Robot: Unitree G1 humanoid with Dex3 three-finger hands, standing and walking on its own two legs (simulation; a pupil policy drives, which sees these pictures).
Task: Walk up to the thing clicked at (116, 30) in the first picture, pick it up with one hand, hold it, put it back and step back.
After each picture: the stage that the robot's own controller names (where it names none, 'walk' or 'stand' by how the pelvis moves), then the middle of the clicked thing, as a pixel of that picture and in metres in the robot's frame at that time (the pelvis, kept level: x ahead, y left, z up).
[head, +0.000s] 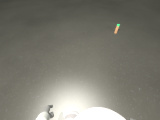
stand; (116, 29) +2.25 -0.66 -0.66
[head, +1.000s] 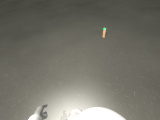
walk; (104, 32) +2.17 -0.17 -0.63
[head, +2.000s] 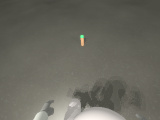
walk; (82, 40) +1.54 +0.28 -0.65
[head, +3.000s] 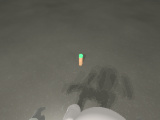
walk; (80, 60) +1.01 +0.21 -0.63
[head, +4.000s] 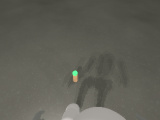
walk; (75, 76) +0.60 +0.20 -0.63
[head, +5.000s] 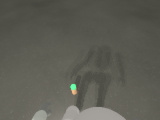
stand; (73, 89) +0.40 +0.19 -0.63
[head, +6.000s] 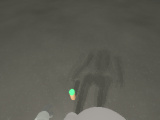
stand; (72, 94) +0.38 +0.21 -0.66
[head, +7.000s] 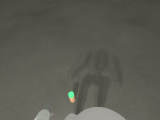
stand; (71, 97) +0.35 +0.22 -0.65
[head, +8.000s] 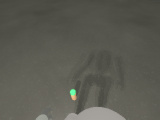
stand; (73, 95) +0.38 +0.21 -0.66
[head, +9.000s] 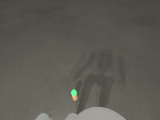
stand; (74, 95) +0.37 +0.19 -0.66
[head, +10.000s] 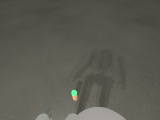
stand; (74, 95) +0.37 +0.19 -0.66
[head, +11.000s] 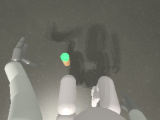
go down; (66, 60) +0.45 +0.19 -0.35
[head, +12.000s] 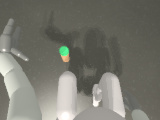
go down; (65, 55) +0.47 +0.19 -0.27
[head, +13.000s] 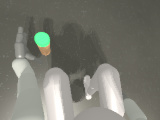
close in; (44, 46) +0.47 +0.24 -0.18
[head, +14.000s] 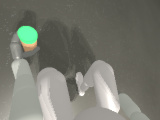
close; (29, 43) +0.46 +0.26 -0.17
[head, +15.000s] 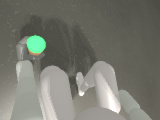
lift; (35, 49) +0.42 +0.24 -0.17
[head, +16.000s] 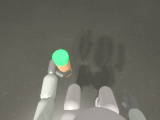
lift; (64, 66) +0.34 +0.18 +0.04
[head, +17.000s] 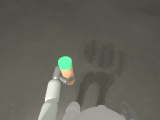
hold; (67, 73) +0.31 +0.16 +0.03
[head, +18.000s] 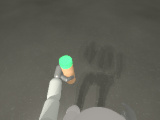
hold; (68, 71) +0.32 +0.16 +0.04
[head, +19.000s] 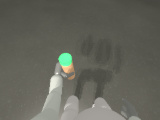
crouch; (68, 68) +0.35 +0.16 +0.00
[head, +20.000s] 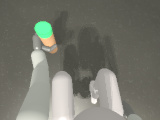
lower; (49, 41) +0.50 +0.22 -0.04
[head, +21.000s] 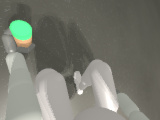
lower; (23, 40) +0.47 +0.26 -0.18
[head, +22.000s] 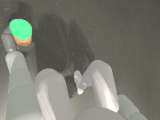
lower; (23, 39) +0.47 +0.27 -0.18
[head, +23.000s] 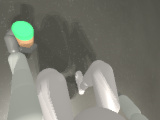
lower; (25, 40) +0.47 +0.27 -0.17
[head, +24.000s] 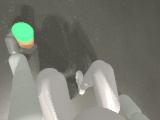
lower; (26, 41) +0.46 +0.27 -0.17
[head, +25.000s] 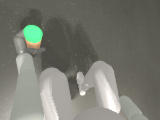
open; (33, 42) +0.46 +0.25 -0.18
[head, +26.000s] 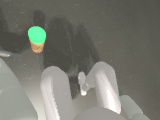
stand; (37, 42) +0.46 +0.25 -0.18
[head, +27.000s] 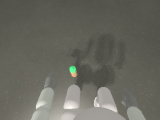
walk; (73, 72) +0.44 +0.17 -0.47
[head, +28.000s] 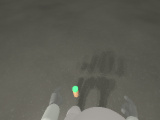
stand; (75, 91) +0.40 +0.16 -0.60
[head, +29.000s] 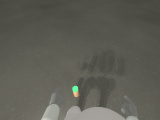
stand; (75, 91) +0.39 +0.16 -0.60
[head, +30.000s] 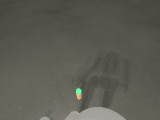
stand; (78, 94) +0.40 +0.15 -0.65
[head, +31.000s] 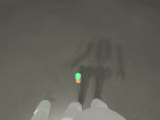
walk; (78, 78) +0.47 +0.12 -0.64
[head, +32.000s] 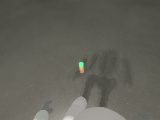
walk; (81, 67) +0.72 +0.19 -0.63
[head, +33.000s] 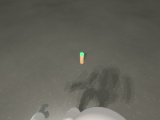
stand; (81, 58) +1.04 +0.18 -0.64
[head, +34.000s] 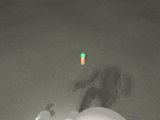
stand; (82, 59) +1.03 +0.17 -0.66
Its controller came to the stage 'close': yes
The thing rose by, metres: 0.70
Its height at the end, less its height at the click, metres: +0.00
